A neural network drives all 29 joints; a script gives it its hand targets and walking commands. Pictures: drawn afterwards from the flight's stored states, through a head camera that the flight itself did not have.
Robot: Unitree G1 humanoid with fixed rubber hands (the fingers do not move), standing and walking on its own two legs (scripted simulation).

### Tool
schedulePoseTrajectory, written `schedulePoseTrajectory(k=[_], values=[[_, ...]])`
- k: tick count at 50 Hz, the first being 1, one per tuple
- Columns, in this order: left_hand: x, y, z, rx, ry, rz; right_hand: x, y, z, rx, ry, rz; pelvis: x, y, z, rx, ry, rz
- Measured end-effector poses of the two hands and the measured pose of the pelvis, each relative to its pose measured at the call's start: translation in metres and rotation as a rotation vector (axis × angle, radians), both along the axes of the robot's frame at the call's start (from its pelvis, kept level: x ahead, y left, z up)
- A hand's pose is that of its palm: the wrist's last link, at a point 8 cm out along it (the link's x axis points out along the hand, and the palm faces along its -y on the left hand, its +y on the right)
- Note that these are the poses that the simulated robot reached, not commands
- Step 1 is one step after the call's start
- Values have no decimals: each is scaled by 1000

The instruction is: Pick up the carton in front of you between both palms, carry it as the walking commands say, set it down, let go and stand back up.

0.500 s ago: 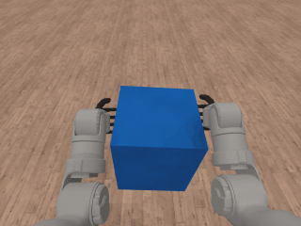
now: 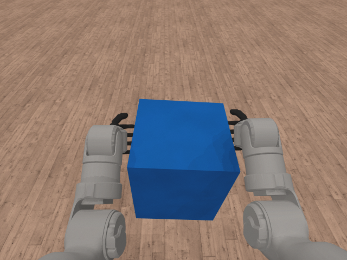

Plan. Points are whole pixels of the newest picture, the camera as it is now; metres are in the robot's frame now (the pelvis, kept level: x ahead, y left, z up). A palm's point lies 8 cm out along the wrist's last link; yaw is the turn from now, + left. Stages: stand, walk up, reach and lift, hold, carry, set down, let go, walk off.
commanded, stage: carry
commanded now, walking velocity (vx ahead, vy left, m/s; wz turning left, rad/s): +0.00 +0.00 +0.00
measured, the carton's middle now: (178, 162) +0.35 +0.00 +0.04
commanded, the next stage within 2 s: none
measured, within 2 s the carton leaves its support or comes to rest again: neither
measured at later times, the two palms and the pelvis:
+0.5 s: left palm (114, 138) +0.35 +0.15 +0.13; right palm (241, 133) +0.35 -0.14 +0.14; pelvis +0.00 +0.00 +0.00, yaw +0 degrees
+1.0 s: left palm (156, 84) +0.49 +0.05 +0.19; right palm (273, 83) +0.46 -0.24 +0.20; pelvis +0.10 -0.07 +0.01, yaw +0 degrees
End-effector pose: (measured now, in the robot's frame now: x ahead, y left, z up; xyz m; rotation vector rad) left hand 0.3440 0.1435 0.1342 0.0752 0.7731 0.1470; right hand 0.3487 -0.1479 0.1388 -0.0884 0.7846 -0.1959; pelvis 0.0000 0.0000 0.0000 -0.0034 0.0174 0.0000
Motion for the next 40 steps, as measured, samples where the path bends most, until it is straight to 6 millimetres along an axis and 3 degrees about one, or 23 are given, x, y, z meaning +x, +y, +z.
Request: schedulePoseTrajectory(k=[30, 35, 40], values=[[5, 4, 1, -2, -8, -3, 4, 4, 2, -1, -9, -6, 3, 5, -1, 3, 3, -3], [20, -1, 19, 6, -48, -16, 15, -1, 16, 6, -49, -16, 12, 3, -2, 8, 27, -2], [53, -20, 46, -10, -81, -29, 38, -20, 40, 5, -83, -37, 29, -10, 3, 8, 55, 1]])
